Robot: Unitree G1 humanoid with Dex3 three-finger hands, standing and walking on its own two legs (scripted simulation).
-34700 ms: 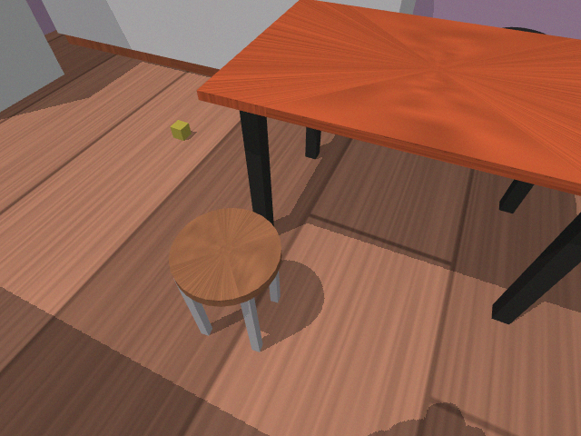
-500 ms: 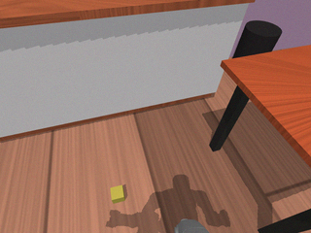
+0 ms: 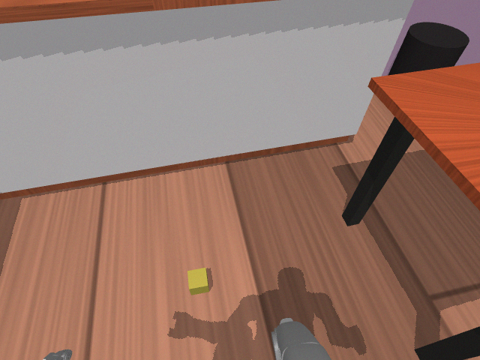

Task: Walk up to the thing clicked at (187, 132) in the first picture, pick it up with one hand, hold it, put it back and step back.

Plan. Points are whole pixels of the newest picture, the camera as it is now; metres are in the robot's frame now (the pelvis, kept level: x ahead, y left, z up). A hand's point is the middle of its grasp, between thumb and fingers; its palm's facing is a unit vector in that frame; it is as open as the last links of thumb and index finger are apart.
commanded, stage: walk up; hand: left
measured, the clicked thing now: (198, 281) +0.49 +0.16 -0.71
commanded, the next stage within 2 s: none
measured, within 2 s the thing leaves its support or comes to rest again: neither
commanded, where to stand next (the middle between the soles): +0.10 -0.05 m, yaw -5 degrees
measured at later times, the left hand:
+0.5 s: hand (119, 352) +0.16 +0.22 -0.11, palm faces -0.12 -0.91 -0.39, open 7.4 cm
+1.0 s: hand out of the picture +0.07 +0.24 -0.14, palm faces -0.14 -0.90 -0.41, open 7.4 cm
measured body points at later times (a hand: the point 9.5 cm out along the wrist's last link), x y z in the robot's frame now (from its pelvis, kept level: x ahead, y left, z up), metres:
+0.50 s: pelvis +0.06 -0.04 +0.02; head +0.07 -0.05 +0.47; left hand +0.16 +0.26 -0.08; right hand +0.10 -0.37 -0.09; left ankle +0.11 +0.11 -0.67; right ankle +0.05 -0.15 -0.71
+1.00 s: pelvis +0.00 -0.03 +0.00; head +0.02 -0.04 +0.45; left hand +0.08 +0.28 -0.11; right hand +0.06 -0.35 -0.12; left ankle +0.14 +0.09 -0.69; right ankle -0.04 -0.14 -0.71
